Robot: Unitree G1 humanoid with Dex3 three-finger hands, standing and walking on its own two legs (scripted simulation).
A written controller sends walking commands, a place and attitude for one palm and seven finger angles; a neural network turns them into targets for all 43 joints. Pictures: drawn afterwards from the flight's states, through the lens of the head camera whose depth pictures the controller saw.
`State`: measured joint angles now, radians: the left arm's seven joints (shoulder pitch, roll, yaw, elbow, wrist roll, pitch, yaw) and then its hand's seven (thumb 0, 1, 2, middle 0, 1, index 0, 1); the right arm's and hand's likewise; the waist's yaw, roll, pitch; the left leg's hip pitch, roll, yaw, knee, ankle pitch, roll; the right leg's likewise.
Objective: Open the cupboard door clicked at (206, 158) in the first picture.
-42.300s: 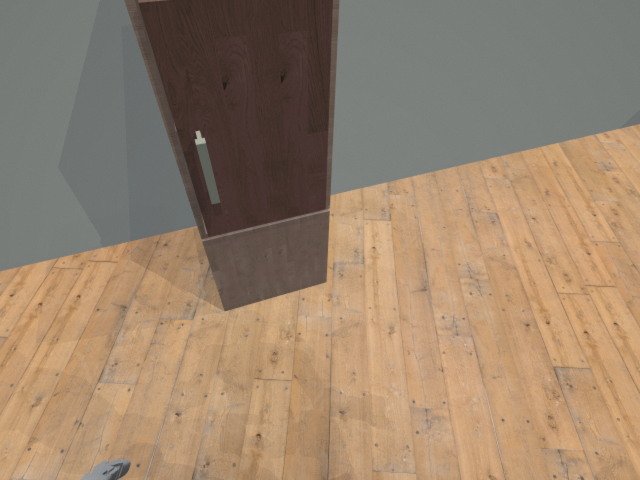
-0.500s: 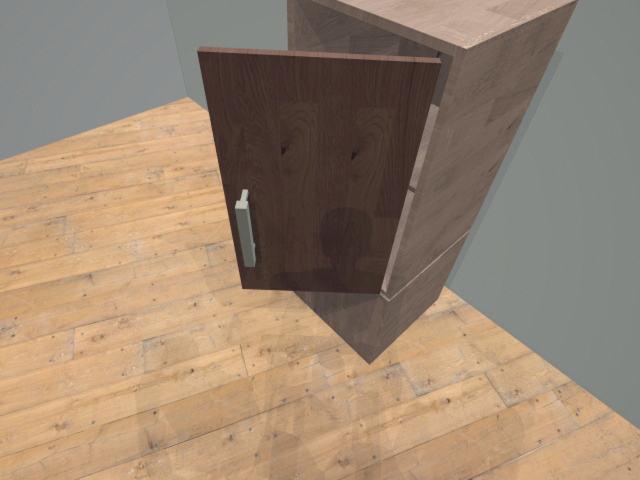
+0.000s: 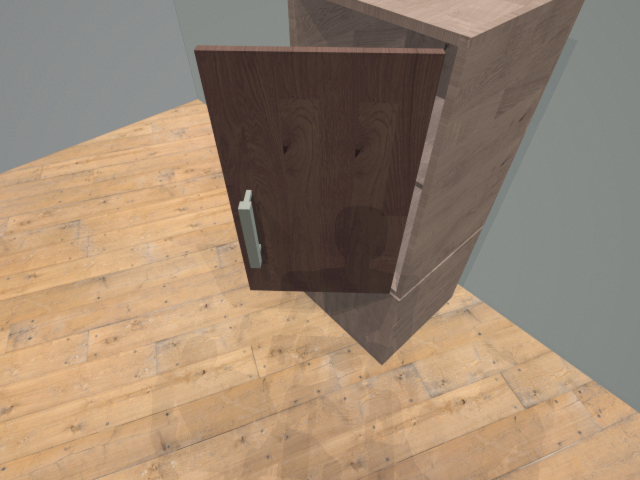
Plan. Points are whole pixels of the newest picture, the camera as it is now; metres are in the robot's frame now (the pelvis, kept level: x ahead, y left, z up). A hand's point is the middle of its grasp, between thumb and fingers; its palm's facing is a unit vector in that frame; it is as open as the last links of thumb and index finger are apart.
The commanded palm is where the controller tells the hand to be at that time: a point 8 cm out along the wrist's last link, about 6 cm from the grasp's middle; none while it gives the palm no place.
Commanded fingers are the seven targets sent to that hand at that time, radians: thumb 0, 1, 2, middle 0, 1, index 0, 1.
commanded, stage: look again from close up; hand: left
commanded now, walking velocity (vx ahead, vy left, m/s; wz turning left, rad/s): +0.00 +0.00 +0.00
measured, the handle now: (252, 230) +0.59 +0.17 -0.09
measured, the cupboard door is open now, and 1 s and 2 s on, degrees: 46 46 46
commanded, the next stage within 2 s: raise the hand with hooked fingers in 0.14 s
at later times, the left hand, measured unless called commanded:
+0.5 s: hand (196, 400) +0.22 +0.17 -0.01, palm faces +0.17 -0.98 -0.08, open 7.8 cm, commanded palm +0.12 +0.22 -0.07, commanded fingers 0.00 0.57 0.76 -0.22 -0.51 -0.22 -0.51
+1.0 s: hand (196, 433) +0.20 +0.18 -0.07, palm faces -0.07 -1.00 -0.02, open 10.6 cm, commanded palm +0.16 +0.25 -0.07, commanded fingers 0.00 -0.01 0.51 -0.27 -0.88 -0.27 -0.88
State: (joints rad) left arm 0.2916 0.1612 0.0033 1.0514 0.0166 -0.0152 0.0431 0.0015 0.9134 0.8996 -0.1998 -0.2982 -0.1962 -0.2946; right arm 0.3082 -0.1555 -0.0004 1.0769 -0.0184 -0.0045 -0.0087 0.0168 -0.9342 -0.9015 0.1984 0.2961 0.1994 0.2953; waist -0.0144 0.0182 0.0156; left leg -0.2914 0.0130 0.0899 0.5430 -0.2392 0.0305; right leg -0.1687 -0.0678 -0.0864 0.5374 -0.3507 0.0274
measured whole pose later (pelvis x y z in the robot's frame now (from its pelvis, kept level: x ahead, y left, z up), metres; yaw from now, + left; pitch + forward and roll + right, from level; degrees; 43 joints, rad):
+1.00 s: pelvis -0.05 -0.04 -0.11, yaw +0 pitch +16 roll -2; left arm 0.22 0.30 0.30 0.21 -0.36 -0.33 -0.47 0.01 0.22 0.61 -0.25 -0.74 -0.25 -0.74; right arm 0.21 -0.18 0.00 0.62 0.03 -0.19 -0.08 0.01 -0.90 -0.90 0.20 0.30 0.20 0.30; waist -0.01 0.05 -0.14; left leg -1.09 0.11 -0.02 1.26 -0.45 -0.03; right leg -0.94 -0.01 -0.13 1.28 -0.62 -0.05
